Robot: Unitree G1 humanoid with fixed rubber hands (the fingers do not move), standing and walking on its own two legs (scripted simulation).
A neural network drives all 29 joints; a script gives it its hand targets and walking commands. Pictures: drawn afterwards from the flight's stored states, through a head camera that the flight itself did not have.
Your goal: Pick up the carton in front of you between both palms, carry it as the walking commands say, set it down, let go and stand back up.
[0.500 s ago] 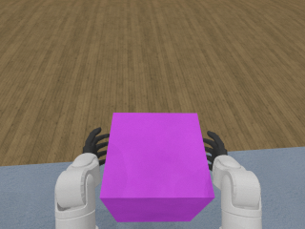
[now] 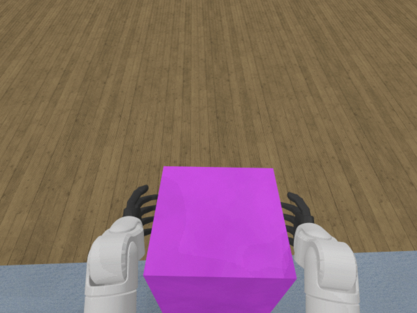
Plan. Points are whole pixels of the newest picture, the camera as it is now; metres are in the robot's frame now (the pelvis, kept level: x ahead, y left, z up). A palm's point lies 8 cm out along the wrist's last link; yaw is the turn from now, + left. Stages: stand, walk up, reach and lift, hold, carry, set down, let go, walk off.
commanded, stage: carry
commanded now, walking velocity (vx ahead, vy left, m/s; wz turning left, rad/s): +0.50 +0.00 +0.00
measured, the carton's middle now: (216, 246) +0.27 +0.00 -0.02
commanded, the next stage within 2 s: none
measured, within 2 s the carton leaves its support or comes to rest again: neither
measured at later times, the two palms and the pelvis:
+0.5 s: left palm (159, 70) +0.67 +0.16 +0.13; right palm (274, 79) +0.64 -0.14 +0.13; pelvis +0.33 +0.04 +0.00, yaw -4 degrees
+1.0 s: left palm (180, 13) +1.05 +0.14 +0.14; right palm (263, 15) +1.06 -0.16 +0.14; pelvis +0.65 -0.02 +0.01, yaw -1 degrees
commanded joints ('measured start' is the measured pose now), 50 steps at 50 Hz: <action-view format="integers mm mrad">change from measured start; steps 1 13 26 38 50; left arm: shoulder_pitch -431 -417 -981 -1368 -1530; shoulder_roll -1025 -829 -728 -839 -989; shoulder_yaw -741 -709 -598 -466 -430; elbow -97 -211 -28 312 96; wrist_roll -445 -442 -469 -487 -553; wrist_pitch -9 21 161 164 137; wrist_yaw -266 -259 -177 -158 -172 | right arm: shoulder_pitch -492 -528 -1104 -1473 -1495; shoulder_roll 985 843 736 813 893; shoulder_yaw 747 765 639 484 374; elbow -116 -263 -85 246 166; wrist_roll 423 426 538 539 396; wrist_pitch -55 -32 104 105 93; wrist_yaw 269 223 206 190 117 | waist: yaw -10 4 -56 -78 61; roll -72 -159 69 139 -103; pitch -346 -144 -390 -304 -553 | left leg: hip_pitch -237 -237 413 488 -446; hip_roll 49 -24 224 127 -47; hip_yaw -33 162 -198 21 -73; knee -46 -610 -867 -777 121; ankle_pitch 99 344 302 629 -21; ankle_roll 9 4 172 176 45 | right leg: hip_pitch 450 481 -263 -309 712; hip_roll -301 -210 -74 5 -249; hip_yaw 396 131 273 105 535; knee -264 -274 779 224 -24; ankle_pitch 147 360 -134 25 376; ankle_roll -24 -20 36 27 -98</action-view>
